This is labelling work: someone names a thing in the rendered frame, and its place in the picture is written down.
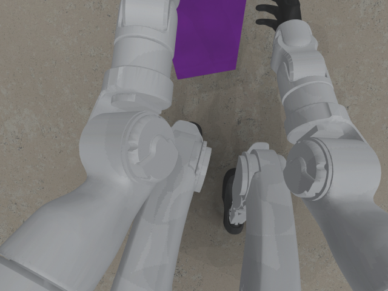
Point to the left robot shin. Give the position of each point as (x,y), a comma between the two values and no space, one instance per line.
(187,127)

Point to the robot shin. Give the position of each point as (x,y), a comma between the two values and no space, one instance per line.
(238,208)
(187,127)

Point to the right robot upper arm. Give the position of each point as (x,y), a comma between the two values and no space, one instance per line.
(337,179)

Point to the left robot forearm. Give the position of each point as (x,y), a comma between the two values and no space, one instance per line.
(144,46)

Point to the robot right hand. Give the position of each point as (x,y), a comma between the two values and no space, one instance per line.
(285,11)

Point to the right robot shin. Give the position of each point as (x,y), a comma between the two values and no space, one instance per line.
(238,208)

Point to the left robot upper arm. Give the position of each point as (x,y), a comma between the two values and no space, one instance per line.
(69,242)

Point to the carton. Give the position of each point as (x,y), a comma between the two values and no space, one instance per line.
(207,37)

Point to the right robot forearm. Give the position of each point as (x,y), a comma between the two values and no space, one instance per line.
(305,87)

